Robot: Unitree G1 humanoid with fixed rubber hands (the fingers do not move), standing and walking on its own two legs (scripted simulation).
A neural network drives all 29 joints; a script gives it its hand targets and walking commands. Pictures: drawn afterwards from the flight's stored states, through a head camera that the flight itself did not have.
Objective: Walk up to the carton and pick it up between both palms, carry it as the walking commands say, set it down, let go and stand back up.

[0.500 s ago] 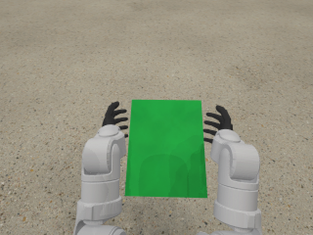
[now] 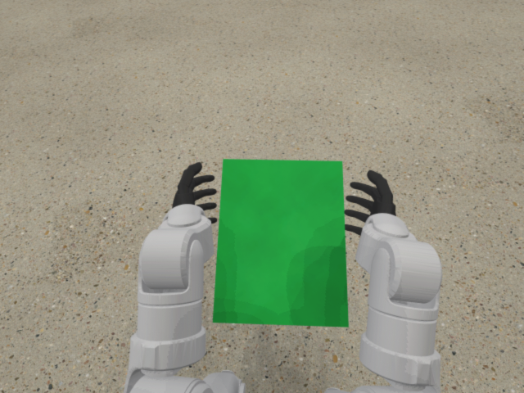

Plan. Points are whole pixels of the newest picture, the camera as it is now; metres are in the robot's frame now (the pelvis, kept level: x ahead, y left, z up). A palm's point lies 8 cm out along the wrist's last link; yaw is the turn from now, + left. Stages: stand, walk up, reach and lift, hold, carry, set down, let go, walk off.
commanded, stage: carry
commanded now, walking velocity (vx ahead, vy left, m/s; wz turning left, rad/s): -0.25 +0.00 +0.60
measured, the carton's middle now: (279, 243) +0.35 -0.01 +0.01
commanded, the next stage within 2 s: none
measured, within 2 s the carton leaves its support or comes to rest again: neither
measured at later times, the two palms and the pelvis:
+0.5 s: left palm out of the picture +0.11 +0.22 +0.09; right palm (296, 340) +0.17 -0.03 +0.10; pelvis -0.17 +0.01 +0.00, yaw +15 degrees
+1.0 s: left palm out of the picture -0.17 +0.28 +0.09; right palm out of the picture -0.03 +0.07 +0.10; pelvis -0.35 +0.00 +0.00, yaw +32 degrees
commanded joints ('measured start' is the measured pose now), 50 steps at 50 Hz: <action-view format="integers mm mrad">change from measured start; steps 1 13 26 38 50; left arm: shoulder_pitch -321 -546 -360 -210 -433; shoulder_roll -968 -1158 -1066 -936 -1148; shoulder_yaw -436 -630 -557 -452 -618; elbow -95 -190 -210 -57 -139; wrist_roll -375 -494 -413 -335 -472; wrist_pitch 2 -28 -11 29 -12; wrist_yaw -240 -254 -201 -240 -267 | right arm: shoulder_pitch -495 -474 -413 -368 -446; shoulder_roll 1032 1064 1025 1011 1040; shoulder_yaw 635 511 560 598 513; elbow -78 -86 -154 -36 -122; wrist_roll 442 410 419 401 391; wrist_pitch -5 -75 -60 13 -72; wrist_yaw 221 253 220 219 249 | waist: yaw -15 -9 -8 -19 -14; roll -409 245 233 -357 206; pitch -479 -537 -671 -476 -523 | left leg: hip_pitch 43 574 112 65 481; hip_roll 36 234 91 64 235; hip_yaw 103 -261 -311 80 -282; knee -164 -457 -596 -178 -579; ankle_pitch -152 975 463 -165 395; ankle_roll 20 137 21 47 163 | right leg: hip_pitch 337 -254 552 338 -220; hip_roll -199 50 20 -233 59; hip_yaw -47 74 68 -57 57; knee -50 522 -300 -51 454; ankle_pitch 672 -212 -41 650 -204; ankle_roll -99 37 -17 -130 20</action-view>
